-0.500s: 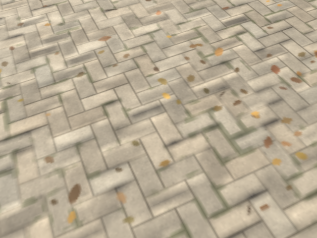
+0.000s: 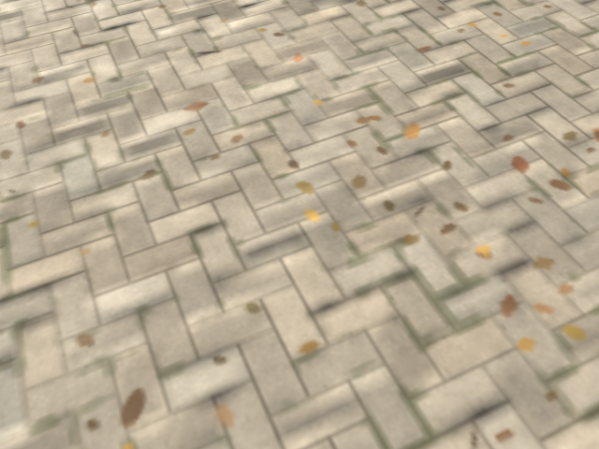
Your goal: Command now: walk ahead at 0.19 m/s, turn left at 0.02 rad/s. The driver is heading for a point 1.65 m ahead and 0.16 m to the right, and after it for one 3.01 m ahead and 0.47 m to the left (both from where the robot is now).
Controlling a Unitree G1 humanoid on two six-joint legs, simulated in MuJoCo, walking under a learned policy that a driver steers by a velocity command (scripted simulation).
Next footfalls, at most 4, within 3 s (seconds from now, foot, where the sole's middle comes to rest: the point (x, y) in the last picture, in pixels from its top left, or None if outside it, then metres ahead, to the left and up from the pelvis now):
0.28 left None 0.18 0.13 -0.77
0.50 right None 0.09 -0.09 -0.77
0.90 left None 0.44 0.15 -0.77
1.42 right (373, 362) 0.72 -0.10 -0.77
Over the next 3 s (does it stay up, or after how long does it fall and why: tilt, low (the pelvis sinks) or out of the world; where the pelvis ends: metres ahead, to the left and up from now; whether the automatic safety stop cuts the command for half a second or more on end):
stays up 1.42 -0.03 0.00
